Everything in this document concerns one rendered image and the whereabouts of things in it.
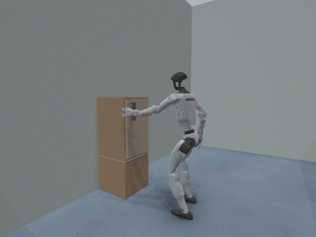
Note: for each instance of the robot right forearm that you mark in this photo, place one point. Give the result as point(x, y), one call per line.
point(200, 127)

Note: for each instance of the right robot thigh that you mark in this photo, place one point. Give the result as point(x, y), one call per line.
point(183, 167)

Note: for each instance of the right robot shin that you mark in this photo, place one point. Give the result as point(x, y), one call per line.
point(186, 181)

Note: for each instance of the robot left forearm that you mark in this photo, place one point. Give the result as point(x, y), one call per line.
point(144, 113)

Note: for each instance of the cupboard door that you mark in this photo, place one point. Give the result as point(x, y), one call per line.
point(136, 131)

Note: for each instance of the right robot upper arm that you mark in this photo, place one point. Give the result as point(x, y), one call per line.
point(201, 111)

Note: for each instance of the handle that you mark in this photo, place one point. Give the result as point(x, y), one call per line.
point(133, 106)

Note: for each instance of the left robot upper arm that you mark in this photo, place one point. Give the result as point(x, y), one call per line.
point(172, 99)

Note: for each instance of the robot left hand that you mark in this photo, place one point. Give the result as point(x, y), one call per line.
point(128, 112)

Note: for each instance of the robot right hand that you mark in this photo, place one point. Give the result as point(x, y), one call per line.
point(201, 138)

